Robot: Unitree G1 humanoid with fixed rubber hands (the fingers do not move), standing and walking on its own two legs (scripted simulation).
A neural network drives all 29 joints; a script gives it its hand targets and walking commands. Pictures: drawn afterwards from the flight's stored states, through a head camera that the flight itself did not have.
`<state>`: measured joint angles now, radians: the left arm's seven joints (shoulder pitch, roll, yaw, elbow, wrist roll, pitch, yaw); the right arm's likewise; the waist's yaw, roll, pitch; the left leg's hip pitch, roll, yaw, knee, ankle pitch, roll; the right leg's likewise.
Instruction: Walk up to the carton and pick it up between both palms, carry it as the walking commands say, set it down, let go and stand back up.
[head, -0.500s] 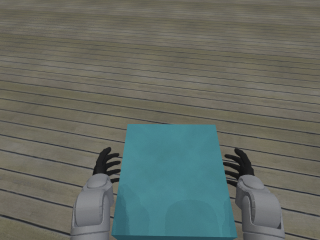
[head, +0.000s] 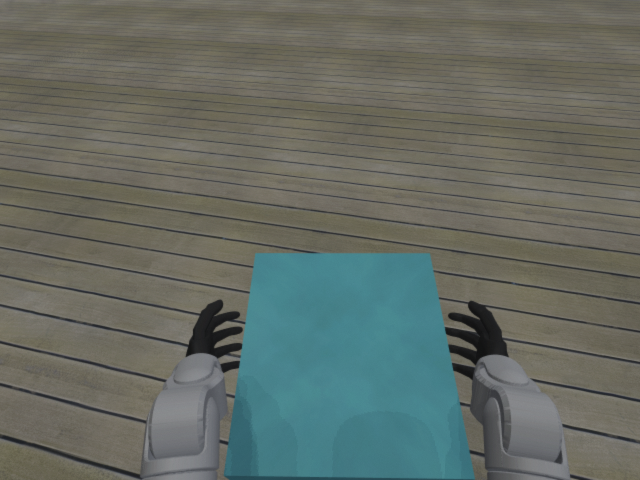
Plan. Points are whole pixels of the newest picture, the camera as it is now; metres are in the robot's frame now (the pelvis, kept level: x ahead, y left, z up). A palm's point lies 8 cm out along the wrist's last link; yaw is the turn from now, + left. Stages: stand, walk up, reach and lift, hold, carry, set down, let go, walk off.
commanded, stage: carry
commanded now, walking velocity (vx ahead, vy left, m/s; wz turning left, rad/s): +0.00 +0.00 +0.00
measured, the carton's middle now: (342, 368) +0.32 +0.00 -0.03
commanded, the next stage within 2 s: hold in 0.52 s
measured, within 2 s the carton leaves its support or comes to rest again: neither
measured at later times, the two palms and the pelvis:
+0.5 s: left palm (202, 371) +0.27 +0.17 +0.05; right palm (485, 372) +0.27 -0.17 +0.05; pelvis +0.00 +0.00 +0.00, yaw +0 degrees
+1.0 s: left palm (213, 359) +0.27 +0.15 +0.07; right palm (507, 360) +0.28 -0.19 +0.07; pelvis -0.01 -0.03 +0.01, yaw +2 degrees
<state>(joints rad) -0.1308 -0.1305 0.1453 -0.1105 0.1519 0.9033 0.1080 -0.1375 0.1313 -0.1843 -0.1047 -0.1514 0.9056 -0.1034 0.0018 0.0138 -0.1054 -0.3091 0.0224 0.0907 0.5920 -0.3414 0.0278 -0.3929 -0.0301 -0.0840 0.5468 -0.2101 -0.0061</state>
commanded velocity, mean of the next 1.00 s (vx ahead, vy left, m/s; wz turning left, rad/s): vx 0.00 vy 0.00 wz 0.00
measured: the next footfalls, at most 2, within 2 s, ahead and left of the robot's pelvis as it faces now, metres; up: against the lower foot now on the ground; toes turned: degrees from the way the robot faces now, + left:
none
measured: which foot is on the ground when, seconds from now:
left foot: down 0.00-1.00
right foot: down 0.00-1.00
